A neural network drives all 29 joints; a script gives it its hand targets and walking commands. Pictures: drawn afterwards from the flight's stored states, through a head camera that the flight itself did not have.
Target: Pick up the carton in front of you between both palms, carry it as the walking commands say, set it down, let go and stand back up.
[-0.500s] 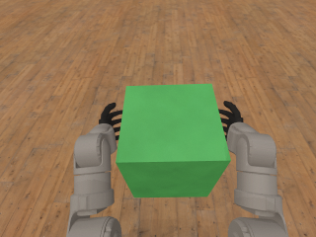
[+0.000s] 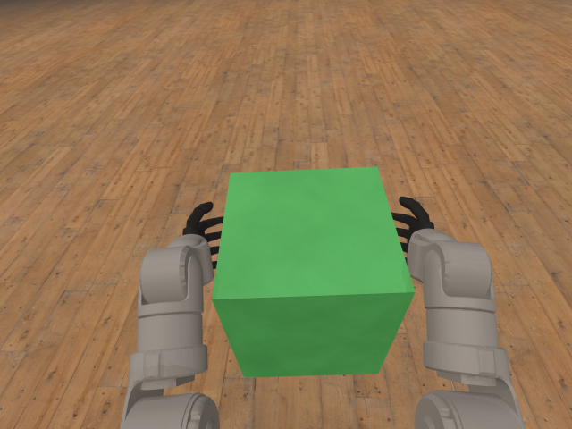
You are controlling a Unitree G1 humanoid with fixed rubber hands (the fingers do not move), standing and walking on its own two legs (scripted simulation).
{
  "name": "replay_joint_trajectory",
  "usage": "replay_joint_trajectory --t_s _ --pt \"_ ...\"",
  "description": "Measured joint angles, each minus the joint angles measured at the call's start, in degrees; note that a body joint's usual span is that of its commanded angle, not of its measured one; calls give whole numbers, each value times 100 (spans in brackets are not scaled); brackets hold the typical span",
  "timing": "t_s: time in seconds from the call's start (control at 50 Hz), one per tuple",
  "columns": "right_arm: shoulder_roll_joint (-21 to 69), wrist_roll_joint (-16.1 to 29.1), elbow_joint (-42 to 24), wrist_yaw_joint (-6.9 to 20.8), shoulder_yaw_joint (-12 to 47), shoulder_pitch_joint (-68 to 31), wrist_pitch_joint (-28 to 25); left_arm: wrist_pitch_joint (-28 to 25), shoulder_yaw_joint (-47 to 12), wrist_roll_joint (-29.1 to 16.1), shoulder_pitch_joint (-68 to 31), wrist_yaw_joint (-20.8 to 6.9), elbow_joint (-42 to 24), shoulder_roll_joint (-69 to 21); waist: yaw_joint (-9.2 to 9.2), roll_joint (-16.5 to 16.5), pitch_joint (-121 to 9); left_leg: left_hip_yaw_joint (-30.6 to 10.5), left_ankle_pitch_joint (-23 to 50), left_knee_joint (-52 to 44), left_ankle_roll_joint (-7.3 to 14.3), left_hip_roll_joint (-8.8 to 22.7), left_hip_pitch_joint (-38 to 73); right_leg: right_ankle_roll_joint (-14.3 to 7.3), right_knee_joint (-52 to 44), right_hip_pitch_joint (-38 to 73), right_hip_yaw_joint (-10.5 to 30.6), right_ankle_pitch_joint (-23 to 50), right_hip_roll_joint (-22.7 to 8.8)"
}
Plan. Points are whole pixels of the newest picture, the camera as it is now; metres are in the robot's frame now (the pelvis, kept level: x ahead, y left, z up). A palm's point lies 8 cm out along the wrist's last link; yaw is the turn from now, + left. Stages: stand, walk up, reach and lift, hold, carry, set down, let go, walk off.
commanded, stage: carry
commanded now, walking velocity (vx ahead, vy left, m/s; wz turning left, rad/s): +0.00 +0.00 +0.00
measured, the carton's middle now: (307, 277) +0.33 +0.00 +0.06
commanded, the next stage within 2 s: none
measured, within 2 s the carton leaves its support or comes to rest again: neither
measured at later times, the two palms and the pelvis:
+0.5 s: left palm (195, 232) +0.39 +0.17 +0.11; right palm (394, 228) +0.38 -0.13 +0.11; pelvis +0.05 +0.02 -0.01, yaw +1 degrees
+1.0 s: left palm (224, 172) +0.62 +0.17 +0.05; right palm (363, 168) +0.63 -0.13 +0.04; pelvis +0.28 -0.01 -0.07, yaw -1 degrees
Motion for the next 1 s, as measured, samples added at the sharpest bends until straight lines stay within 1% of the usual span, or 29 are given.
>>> replay_joint_trajectory --t_s 0.2,0.22,0.28,0.3,0.34,0.38,0.42,0.46,0.48,0.52,0.58,0.6,0.64,0.66,0.68,0.7,0.72,0.74,0.76,0.78,0.82,0.86,0.92,0.96,1.0 --pt "-10 9 -34 -1 -17 -40 19 3 12 -15 -28 17 -35 -11 2 14 66 -5 -2 52 2 23 -31 -9 6 -10 -6 20 15" --pt "-12 15 -44 -1 -28 -26 26 5 6 -8 -23 20 -33 -22 9 16 50 -11 -109 153 20 33 -60 -16 46 -12 -12 -17 20" --pt "-14 38 -42 0 -69 28 41 18 -11 29 -4 26 -1 -60 39 -27 -51 -38 -789 551 131 25 -179 -61 220 -52 -11 -194 13" --pt "-15 45 -29 1 -84 36 40 22 -21 39 -5 28 16 -64 47 -56 -81 -39 -875 612 169 12 -199 -61 286 -74 -8 -252 -2" --pt "-10 51 21 2 -101 31 19 27 -38 42 -14 32 49 -46 51 -143 -119 -9 -813 619 218 -35 -183 -28 457 -126 14 -386 -65" --pt "9 40 83 3 -111 2 -9 31 -46 25 -23 36 73 -8 39 -221 -140 36 -557 568 212 -92 -123 31 693 -177 47 -570 -147" --pt "62 -9 170 2 -95 -49 -60 24 -29 -30 2 37 67 61 -19 -225 -184 47 -600 712 152 -140 -147 12 1154 -333 123 -932 -195" --pt "109 -66 224 2 -41 -60 -111 0 12 -96 37 36 61 113 -115 -94 -201 -11 -837 883 169 -121 -195 14 1915 -660 277 -1500 -104" --pt "112 -74 214 0 -2 -35 -129 -7 35 -113 37 37 62 120 -160 -41 -191 -47 -914 914 182 -115 -195 22 2227 -839 342 -1638 -70" --pt "93 -41 138 -20 78 30 -150 -15 80 -125 29 37 23 104 -230 27 -141 -106 -996 908 162 -96 -150 64 2518 -1143 407 -1616 -57" --pt "55 79 -26 -35 155 69 -175 -50 132 -126 39 22 -132 59 -294 99 -35 -157 -1141 887 102 -50 -16 119 2399 -1419 397 -1358 -82" --pt "30 106 -89 -42 170 60 -176 -69 133 -119 28 15 -186 42 -287 123 3 -164 -1221 926 71 -22 27 121 2379 -1478 349 -1068 -90" --pt "-56 173 -218 -45 167 45 -172 -125 98 -81 -33 9 -235 -11 -203 185 57 -184 -1485 1254 12 86 31 79 2215 -1425 201 -593 -44" --pt "-108 213 -293 -40 132 51 -164 -155 55 -45 -100 9 -216 -44 -111 170 79 -168 -1602 1692 8 152 -88 2 1912 -1247 142 -423 7" --pt "-172 246 -367 -21 88 53 -157 -187 -1 5 -178 10 -183 -83 12 126 98 -173 -1506 2385 17 210 -350 -84 1727 -1062 143 -572 57" --pt "-225 278 -371 7 61 57 -178 -248 -48 48 -168 23 -168 -127 165 157 111 -326 -1483 3142 8 222 -666 -116 1876 -1055 132 -919 146" --pt "-214 292 -338 17 34 90 -197 -279 -92 57 -79 35 -171 -139 278 157 119 -505 -1684 3776 8 140 -966 -134 2018 -1043 141 -1163 209" --pt "-156 267 -310 27 -10 140 -190 -279 -129 12 37 22 -178 -133 366 131 135 -618 -1856 4230 2 46 -1242 -147 2081 -987 164 -1315 242" --pt "-73 221 -300 30 -60 200 -174 -270 -164 -37 160 31 -190 -114 438 96 158 -660 -1929 4472 -10 -21 -1498 -154 2084 -905 196 -1406 256" --pt "18 151 -307 40 -102 262 -167 -266 -189 -93 270 47 -207 -92 497 62 195 -657 -1898 4488 -21 -56 -1721 -141 2049 -805 233 -1456 255" --pt "168 38 -395 44 -160 362 -178 -302 -207 -215 391 67 -231 -48 565 37 318 -629 -1335 4372 -26 -49 -2140 -146 1959 -569 275 -1567 247" --pt "237 -28 -616 55 -156 445 -230 -385 -234 -348 385 92 -298 -5 627 54 462 -650 -396 3960 -21 9 -2480 -148 1919 -352 310 -1727 254" --pt "255 -56 -1004 57 -117 490 -330 -519 -263 -496 220 106 -423 49 706 84 617 -657 1166 2681 30 80 -2680 -122 2026 -105 387 -2083 267" --pt "224 -54 -1214 57 -97 497 -356 -568 -277 -555 98 114 -482 58 731 113 635 -596 2209 1643 119 65 -2535 -90 2207 69 437 -2432 276" --pt "172 -36 -1347 58 -86 509 -332 -567 -303 -563 4 119 -501 47 743 164 561 -446 3046 756 192 31 -2223 -54 2457 282 467 -2874 305"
